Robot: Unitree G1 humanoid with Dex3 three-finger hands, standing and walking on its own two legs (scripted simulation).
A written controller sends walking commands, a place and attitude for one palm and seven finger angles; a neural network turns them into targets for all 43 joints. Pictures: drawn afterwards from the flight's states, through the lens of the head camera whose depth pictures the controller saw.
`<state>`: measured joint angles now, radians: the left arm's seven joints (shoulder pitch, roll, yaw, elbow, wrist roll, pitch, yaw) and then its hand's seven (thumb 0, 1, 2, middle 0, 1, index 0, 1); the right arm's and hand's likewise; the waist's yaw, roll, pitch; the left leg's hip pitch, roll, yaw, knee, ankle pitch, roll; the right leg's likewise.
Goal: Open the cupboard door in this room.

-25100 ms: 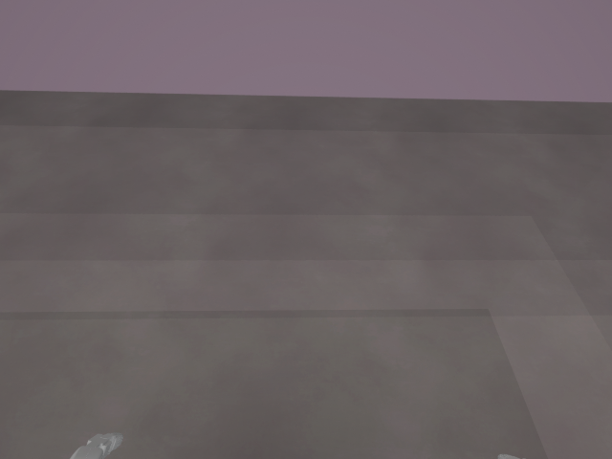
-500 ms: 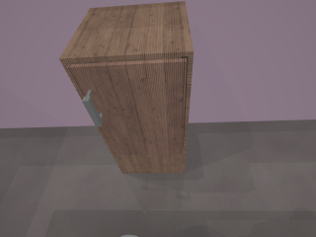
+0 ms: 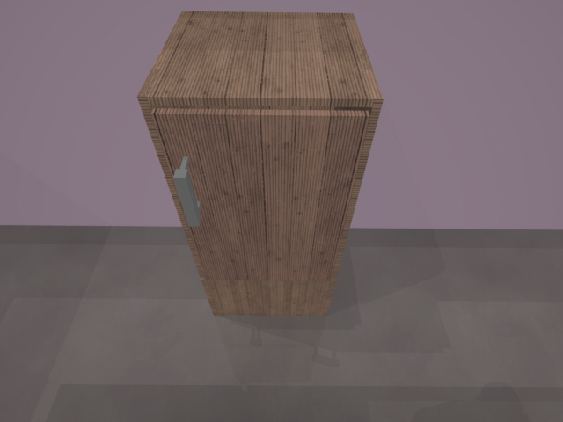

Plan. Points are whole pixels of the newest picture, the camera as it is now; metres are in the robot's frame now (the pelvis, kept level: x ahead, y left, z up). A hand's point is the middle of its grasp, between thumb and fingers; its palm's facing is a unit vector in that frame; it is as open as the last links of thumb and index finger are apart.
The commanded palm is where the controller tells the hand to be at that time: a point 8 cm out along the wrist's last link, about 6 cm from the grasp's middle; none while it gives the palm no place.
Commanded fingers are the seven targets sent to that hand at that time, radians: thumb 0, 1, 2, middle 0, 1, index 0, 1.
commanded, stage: come to a stop and stand still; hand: left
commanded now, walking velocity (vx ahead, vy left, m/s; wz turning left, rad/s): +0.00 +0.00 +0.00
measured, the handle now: (190, 192) +0.54 +0.24 -0.04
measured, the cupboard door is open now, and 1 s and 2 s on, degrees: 0 0 0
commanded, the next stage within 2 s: look again from close up in 0.18 s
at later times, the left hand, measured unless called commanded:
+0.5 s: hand out of the picture +0.01 +0.18 -0.18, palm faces +0.00 -0.98 -0.21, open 7.3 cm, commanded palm none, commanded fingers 0.00 0.90 0.90 -0.20 -0.30 -0.20 -0.30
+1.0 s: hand out of the picture +0.08 +0.21 -0.08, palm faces +0.31 -0.93 -0.22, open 7.4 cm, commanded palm +0.07 +0.24 -0.07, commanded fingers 0.00 0.69 0.81 -0.22 -0.44 -0.22 -0.44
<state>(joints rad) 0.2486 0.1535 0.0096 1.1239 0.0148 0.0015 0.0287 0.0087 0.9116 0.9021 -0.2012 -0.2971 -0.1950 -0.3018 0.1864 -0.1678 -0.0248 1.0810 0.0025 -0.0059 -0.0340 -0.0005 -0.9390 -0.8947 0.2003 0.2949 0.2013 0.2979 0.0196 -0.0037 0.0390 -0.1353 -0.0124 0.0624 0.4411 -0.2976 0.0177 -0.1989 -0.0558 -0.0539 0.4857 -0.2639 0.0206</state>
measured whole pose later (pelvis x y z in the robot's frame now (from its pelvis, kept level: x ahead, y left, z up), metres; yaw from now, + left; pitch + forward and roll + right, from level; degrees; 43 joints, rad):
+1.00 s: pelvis -0.04 +0.00 -0.01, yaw +2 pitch +0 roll +0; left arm 0.51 0.19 0.04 0.25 -0.15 -0.02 0.15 0.05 0.92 0.88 -0.21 -0.33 -0.20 -0.33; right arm 0.36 -0.21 0.01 0.88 0.06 -0.23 -0.08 0.02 -0.92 -0.89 0.20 0.30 0.20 0.30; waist -0.01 0.01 -0.02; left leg -0.28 -0.01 0.04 0.59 -0.30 0.02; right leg -0.32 -0.06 -0.07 0.60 -0.27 0.01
